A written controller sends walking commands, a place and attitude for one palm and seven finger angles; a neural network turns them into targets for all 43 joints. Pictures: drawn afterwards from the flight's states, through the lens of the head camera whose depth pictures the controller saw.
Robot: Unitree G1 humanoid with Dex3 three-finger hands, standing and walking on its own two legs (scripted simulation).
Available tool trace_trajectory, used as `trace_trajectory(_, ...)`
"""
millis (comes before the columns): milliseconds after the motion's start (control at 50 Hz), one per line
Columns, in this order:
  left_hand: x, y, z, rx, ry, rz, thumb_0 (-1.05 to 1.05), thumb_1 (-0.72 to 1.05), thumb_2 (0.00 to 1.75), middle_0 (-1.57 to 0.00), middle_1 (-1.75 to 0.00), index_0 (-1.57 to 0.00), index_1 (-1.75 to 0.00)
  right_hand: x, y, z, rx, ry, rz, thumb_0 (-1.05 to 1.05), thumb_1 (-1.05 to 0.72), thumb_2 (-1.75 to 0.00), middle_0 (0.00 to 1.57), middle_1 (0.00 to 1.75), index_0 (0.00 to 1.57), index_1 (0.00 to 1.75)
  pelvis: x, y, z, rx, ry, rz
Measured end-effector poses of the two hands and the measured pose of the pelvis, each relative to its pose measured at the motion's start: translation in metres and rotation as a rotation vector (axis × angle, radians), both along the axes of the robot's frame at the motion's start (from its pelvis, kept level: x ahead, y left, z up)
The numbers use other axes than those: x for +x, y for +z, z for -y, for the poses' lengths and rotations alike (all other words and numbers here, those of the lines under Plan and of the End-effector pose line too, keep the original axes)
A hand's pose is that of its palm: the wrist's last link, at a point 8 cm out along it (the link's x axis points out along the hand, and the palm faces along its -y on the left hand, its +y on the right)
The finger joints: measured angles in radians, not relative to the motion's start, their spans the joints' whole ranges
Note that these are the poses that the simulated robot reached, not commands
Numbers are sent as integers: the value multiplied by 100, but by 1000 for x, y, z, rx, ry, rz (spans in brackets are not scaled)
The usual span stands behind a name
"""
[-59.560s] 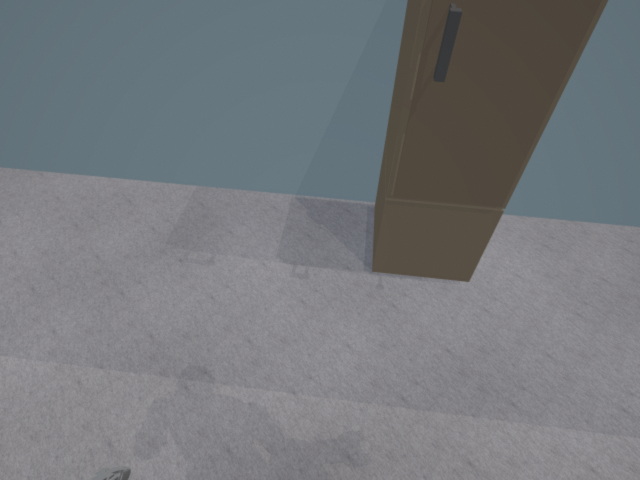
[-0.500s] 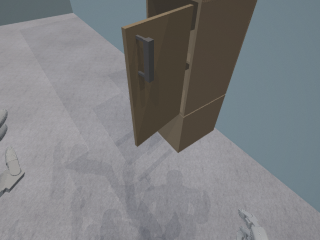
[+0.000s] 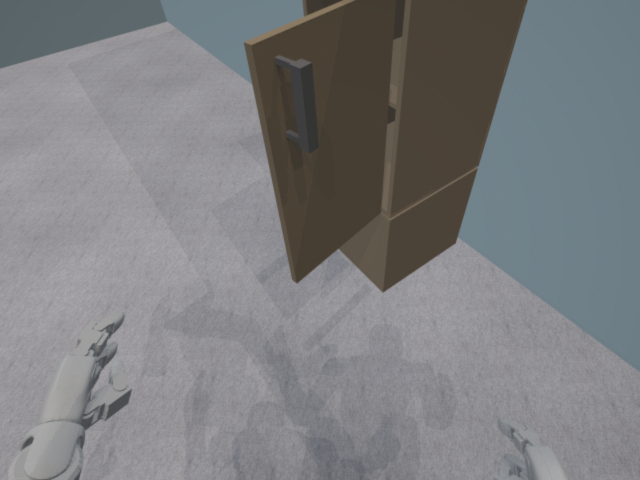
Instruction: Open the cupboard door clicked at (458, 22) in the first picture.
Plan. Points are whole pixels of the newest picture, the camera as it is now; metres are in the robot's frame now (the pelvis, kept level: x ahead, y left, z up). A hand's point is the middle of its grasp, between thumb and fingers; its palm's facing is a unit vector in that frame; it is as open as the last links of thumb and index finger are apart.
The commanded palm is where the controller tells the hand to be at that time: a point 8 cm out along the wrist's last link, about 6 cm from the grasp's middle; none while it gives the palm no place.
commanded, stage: let the arm hang, fingers relaxed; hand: left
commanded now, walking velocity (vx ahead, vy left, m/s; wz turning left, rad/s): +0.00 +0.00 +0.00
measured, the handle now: (296, 105) +0.64 +0.07 +0.15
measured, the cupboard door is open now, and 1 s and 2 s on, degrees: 100 100 100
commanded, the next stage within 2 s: look to check the result in 0.98 s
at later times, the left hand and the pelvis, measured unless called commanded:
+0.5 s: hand out of the picture +0.01 +0.21 -0.15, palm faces +0.03 -0.95 -0.32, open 7.3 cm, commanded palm none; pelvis +0.00 -0.02 +0.01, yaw +1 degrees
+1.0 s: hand out of the picture +0.11 +0.21 -0.14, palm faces +0.01 -0.95 -0.30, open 7.4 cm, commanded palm none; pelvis +0.02 -0.02 +0.02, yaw +1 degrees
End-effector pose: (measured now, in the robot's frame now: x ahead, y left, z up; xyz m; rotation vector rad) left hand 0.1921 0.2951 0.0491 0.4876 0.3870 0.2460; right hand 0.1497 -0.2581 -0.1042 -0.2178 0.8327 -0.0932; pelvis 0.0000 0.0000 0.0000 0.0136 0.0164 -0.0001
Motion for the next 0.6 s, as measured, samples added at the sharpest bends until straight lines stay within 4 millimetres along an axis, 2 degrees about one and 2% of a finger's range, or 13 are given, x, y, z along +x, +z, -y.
trace_trajectory(60, -31, -81, 21, -109, 40, -345, 1, 91, 90, -20, -30, -20, -30, -20, -13, 13, -4, -37, -83, 1, -90, -90, 20, 30, 20, 30, -1, -2, 5, 5, -6, 10)
trace_trajectory(100, -60, -121, 42, -185, 47, -514, 1, 91, 90, -20, -30, -20, -30, -40, -17, 21, -19, -55, -154, 1, -90, -90, 20, 30, 20, 30, -2, -3, 9, 7, -1, 19)
trace_trajectory(140, -90, -151, 63, -262, 56, -647, 1, 91, 90, -20, -30, -20, -30, -64, -18, 27, -42, -68, -241, 1, -90, -90, 20, 30, 20, 30, -4, -2, 13, 6, 4, 30)
trace_trajectory(200, -131, -178, 89, -356, 84, -794, 2, 91, 90, -21, -30, -20, -30, -101, -17, 34, -72, -84, -376, 1, -91, -90, 20, 30, 20, 30, -6, 0, 18, -2, 10, 37)
trace_trajectory(300, -172, -184, 79, -365, 194, -887, 1, 96, 90, -21, -30, -21, -30, -148, -16, 36, -81, -100, -546, 1, -91, -90, 20, 30, 20, 30, -7, 6, 25, -14, 21, 35)
trace_trajectory(400, -193, -174, 58, -316, 269, -936, 1, 94, 90, -21, -30, -21, -30, -165, -21, 30, -51, -117, -600, 1, -91, -90, 20, 30, 20, 30, -5, 9, 26, -17, 21, 36)
trace_trajectory(500, -189, -162, 38, -263, 308, -925, 1, 92, 90, -21, -30, -20, -30, -162, -28, 21, -12, -119, -591, 1, -91, -90, 20, 30, 20, 30, -2, 11, 25, -16, 18, 39)
trace_trajectory(600, -167, -154, 29, -236, 304, -874, 1, 91, 90, -20, -30, -20, -30, -148, -32, 14, 12, -113, -558, 1, -91, -90, 20, 30, 20, 30, 2, 12, 23, -13, 14, 43)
